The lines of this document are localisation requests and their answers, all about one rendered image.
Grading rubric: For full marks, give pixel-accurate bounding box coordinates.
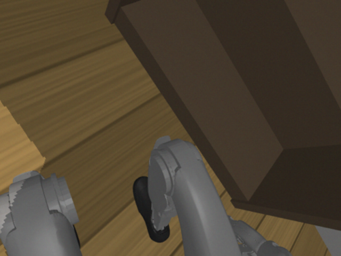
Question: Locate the right robot arm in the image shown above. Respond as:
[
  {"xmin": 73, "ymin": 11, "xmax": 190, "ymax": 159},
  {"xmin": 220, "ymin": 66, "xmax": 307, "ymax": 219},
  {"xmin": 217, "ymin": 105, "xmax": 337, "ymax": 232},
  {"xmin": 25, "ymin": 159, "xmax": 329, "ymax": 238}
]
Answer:
[{"xmin": 257, "ymin": 241, "xmax": 292, "ymax": 256}]

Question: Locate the right robot hand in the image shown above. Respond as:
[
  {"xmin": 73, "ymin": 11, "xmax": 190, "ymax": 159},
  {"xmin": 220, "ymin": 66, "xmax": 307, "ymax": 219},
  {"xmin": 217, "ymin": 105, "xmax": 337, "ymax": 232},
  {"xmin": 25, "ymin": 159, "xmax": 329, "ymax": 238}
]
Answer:
[{"xmin": 228, "ymin": 215, "xmax": 267, "ymax": 256}]

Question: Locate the right robot foot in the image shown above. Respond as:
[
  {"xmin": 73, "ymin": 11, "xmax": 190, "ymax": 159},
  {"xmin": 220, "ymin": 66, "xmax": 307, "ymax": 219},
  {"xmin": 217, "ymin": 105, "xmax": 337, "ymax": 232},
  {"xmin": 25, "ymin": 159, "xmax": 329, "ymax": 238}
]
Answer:
[{"xmin": 133, "ymin": 176, "xmax": 170, "ymax": 243}]

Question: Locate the bookshelf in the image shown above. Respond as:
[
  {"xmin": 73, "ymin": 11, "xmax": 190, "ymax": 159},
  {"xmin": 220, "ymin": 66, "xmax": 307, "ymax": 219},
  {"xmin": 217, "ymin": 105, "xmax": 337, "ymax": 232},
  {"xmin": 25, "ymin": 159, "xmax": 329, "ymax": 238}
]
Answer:
[{"xmin": 105, "ymin": 0, "xmax": 341, "ymax": 231}]

